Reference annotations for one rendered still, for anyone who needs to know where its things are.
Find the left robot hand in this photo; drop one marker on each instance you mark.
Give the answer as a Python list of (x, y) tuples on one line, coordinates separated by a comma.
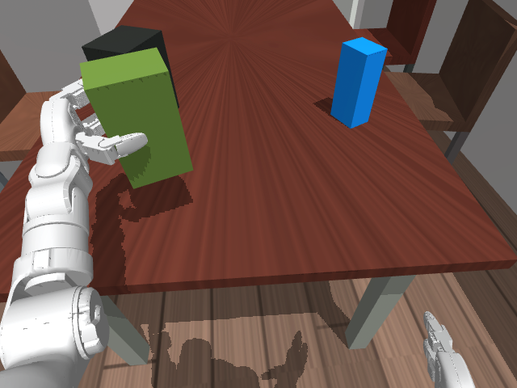
[(60, 122)]

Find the table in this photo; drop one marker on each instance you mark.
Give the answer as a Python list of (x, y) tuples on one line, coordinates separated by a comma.
[(281, 191)]

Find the chair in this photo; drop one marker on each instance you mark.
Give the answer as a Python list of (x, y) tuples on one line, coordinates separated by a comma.
[(405, 31), (452, 100), (19, 116)]

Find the left robot arm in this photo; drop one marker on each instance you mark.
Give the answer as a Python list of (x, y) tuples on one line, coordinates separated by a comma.
[(53, 324)]

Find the right robot hand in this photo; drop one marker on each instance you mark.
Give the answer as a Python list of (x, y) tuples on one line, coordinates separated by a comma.
[(445, 367)]

